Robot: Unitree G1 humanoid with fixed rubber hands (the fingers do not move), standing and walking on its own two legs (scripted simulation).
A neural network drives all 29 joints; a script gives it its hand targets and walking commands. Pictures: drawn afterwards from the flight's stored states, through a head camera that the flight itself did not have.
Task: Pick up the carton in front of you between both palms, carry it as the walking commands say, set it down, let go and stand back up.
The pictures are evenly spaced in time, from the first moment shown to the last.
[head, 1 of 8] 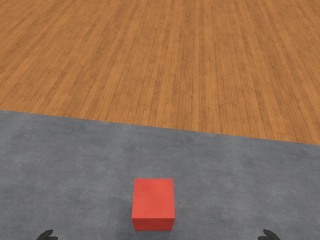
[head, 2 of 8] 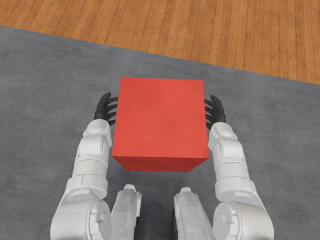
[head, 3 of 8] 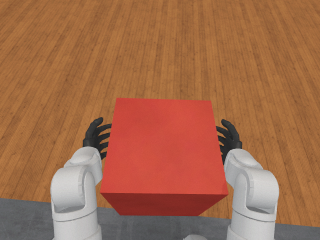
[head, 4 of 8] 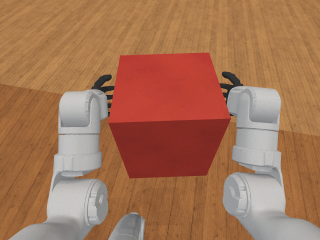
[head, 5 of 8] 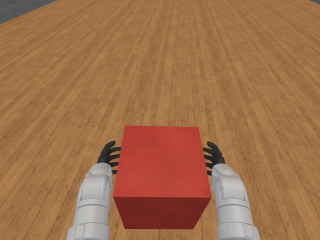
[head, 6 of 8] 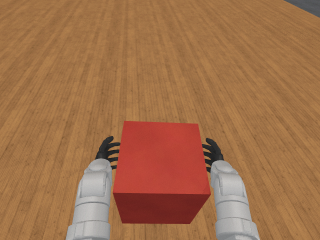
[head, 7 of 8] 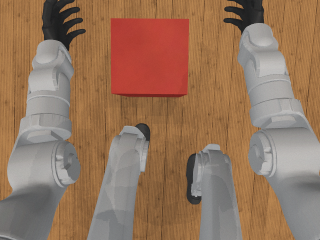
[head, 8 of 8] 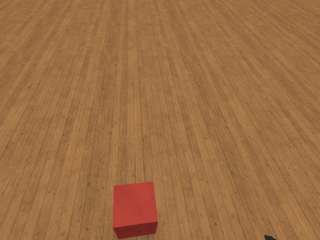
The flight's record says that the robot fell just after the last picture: no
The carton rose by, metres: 1.09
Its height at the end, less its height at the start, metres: +0.34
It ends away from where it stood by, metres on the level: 5.18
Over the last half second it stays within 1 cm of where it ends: yes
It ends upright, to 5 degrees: yes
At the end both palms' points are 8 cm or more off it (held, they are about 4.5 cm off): yes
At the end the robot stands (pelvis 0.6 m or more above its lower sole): yes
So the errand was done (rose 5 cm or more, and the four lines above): yes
